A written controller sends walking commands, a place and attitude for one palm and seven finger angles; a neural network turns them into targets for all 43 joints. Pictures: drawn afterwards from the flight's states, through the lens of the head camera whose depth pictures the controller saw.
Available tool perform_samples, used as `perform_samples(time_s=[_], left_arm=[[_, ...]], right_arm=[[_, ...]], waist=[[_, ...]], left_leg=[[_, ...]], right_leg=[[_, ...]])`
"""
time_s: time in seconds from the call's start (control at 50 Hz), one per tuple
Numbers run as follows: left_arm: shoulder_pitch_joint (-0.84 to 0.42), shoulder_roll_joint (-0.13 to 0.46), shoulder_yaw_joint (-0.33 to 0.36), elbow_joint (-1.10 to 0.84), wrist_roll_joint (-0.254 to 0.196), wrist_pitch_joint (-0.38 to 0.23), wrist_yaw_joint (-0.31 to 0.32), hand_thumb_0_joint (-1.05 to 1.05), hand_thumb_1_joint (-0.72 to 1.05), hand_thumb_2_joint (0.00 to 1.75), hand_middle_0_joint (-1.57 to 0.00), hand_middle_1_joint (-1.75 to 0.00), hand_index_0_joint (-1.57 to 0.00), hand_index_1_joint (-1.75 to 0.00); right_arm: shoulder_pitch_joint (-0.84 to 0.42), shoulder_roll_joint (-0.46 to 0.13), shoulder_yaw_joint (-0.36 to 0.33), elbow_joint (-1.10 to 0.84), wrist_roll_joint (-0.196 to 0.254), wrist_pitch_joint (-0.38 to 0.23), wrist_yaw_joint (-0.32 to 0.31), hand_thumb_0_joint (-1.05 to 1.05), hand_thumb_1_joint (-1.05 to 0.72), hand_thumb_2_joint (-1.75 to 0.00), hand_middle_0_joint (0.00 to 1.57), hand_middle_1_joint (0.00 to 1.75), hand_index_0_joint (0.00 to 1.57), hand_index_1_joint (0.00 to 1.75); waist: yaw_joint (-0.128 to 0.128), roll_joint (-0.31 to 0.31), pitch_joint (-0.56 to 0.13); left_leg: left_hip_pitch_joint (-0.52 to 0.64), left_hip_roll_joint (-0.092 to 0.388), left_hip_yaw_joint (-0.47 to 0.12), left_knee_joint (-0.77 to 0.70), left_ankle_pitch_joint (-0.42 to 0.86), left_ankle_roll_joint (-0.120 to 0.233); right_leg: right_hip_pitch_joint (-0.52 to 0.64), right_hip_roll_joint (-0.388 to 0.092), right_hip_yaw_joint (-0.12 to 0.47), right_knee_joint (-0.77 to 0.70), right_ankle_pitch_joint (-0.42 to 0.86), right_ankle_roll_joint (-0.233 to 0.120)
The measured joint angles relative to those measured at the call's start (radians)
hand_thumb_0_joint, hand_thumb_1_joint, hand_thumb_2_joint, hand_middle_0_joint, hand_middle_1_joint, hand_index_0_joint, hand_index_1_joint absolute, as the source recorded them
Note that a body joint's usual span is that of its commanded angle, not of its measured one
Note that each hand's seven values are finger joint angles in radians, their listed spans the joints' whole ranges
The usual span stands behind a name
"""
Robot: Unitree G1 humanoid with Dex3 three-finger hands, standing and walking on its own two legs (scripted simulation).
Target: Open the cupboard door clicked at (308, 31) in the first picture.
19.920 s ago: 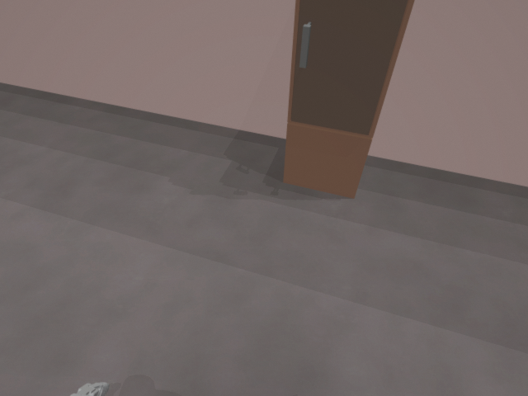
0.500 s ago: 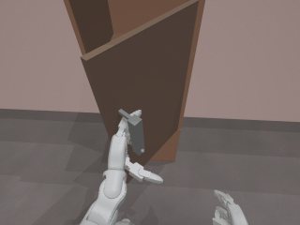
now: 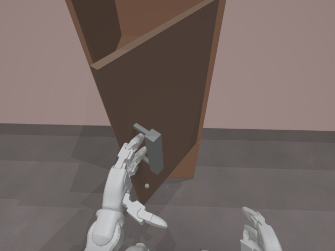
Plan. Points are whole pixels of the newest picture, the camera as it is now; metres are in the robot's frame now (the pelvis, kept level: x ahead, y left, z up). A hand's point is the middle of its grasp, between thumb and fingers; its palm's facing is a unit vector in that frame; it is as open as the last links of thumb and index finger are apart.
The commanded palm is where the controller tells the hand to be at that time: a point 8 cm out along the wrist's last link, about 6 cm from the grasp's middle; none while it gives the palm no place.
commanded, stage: slide the hand sideways off the handle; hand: left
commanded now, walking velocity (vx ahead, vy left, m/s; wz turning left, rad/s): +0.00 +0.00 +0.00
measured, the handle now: (148, 149) +0.34 +0.06 +0.07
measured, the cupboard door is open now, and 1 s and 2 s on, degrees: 54 53 53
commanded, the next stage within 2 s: draw the hand back to the body in 0.58 s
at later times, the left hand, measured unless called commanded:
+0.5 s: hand (116, 206) +0.20 +0.11 +0.07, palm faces +0.00 -1.00 -0.04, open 16.2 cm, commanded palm +0.17 +0.17 +0.07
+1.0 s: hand (89, 203) +0.20 +0.15 +0.10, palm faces -0.03 -1.00 -0.06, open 16.3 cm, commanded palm +0.17 +0.22 +0.11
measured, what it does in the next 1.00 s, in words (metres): stands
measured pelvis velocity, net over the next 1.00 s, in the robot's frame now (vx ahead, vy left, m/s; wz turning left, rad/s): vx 0.01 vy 0.01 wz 0.01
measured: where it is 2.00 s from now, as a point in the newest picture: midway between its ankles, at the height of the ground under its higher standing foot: outside the picture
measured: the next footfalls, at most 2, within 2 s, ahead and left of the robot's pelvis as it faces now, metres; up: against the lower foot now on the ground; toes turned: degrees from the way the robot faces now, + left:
none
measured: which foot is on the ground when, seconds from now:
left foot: down 0.00-1.00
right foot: down 0.00-1.00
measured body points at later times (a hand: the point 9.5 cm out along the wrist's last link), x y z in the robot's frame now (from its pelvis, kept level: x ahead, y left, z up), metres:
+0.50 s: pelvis +0.01 -0.01 -0.01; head +0.05 -0.02 +0.44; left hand +0.20 +0.17 +0.07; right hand +0.20 -0.23 -0.08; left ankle +0.03 +0.12 -0.68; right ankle +0.00 -0.10 -0.68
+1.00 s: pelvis +0.01 +0.01 +0.00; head +0.02 +0.00 +0.45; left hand +0.19 +0.21 +0.11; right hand +0.19 -0.21 -0.07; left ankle +0.03 +0.12 -0.68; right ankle +0.00 -0.10 -0.68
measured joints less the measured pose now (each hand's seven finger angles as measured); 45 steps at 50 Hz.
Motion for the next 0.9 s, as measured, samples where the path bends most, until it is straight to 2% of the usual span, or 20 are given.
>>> perform_samples(time_s=[0.08,0.28,0.38,0.48,0.62,0.76,0.9], left_arm=[[0.055,0.001,0.016,-0.047,-0.022,0.004,-0.021,-0.01,-0.50,0.30,-0.19,-0.32,-0.19,-0.32],[0.208,0.038,0.070,-0.158,-0.042,-0.017,-0.081,-0.01,-0.50,0.30,-0.20,-0.33,-0.20,-0.33],[0.270,0.055,0.114,-0.198,-0.074,-0.033,-0.117,-0.01,-0.50,0.30,-0.19,-0.32,-0.19,-0.32],[0.313,0.067,0.164,-0.222,-0.109,-0.049,-0.155,-0.01,-0.50,0.30,-0.17,-0.31,-0.17,-0.31],[0.328,0.090,0.184,-0.236,-0.141,-0.060,-0.224,-0.01,-0.50,0.30,-0.15,-0.30,-0.16,-0.31],[0.301,0.096,0.190,-0.249,-0.151,-0.033,-0.220,-0.01,-0.50,0.30,-0.15,-0.30,-0.15,-0.30],[0.315,0.131,0.238,-0.318,-0.170,0.020,-0.204,-0.01,-0.50,0.30,-0.15,-0.30,-0.15,-0.30]], right_arm=[[0.000,0.003,0.004,-0.008,0.002,-0.007,-0.005,0.02,-0.91,-0.89,0.20,0.30,0.20,0.30],[0.005,0.000,-0.001,-0.033,0.003,-0.020,-0.008,0.01,-0.91,-0.89,0.20,0.30,0.20,0.30],[0.006,-0.007,-0.010,-0.036,0.007,-0.029,-0.017,0.01,-0.91,-0.89,0.20,0.30,0.20,0.30],[0.011,-0.014,-0.016,-0.035,0.012,-0.040,-0.027,0.02,-0.91,-0.89,0.20,0.30,0.20,0.30],[0.009,-0.021,-0.018,-0.032,0.019,-0.057,-0.042,0.02,-0.91,-0.89,0.20,0.30,0.20,0.30],[0.014,-0.013,-0.015,-0.034,0.025,-0.066,-0.052,0.02,-0.91,-0.89,0.20,0.30,0.20,0.30],[0.035,-0.002,-0.002,-0.030,0.041,-0.066,-0.059,0.02,-0.91,-0.89,0.20,0.30,0.20,0.30]], waist=[[0.002,0.002,-0.005],[0.007,-0.001,-0.018],[0.012,0.004,-0.023],[0.017,0.008,-0.029],[0.018,0.014,-0.030],[0.017,0.015,-0.031],[0.014,0.025,-0.042]], left_leg=[[0.002,0.001,-0.001,-0.001,-0.006,-0.002],[-0.016,0.005,-0.014,0.024,-0.030,-0.011],[-0.035,0.006,-0.021,0.045,-0.040,-0.015],[-0.056,0.005,-0.032,0.065,-0.047,-0.017],[-0.091,0.004,-0.041,0.099,-0.054,-0.014],[-0.105,0.006,-0.038,0.117,-0.058,-0.007],[-0.041,0.006,-0.032,0.073,-0.048,0.002]], right_leg=[[0.002,0.001,-0.001,-0.002,-0.006,0.000],[-0.010,0.005,-0.012,0.019,-0.031,-0.008],[-0.025,0.006,-0.019,0.037,-0.043,-0.011],[-0.040,0.006,-0.029,0.053,-0.051,-0.012],[-0.067,0.005,-0.037,0.078,-0.057,-0.010],[-0.078,0.007,-0.034,0.087,-0.055,-0.005],[-0.012,0.009,-0.027,0.031,-0.034,0.005]])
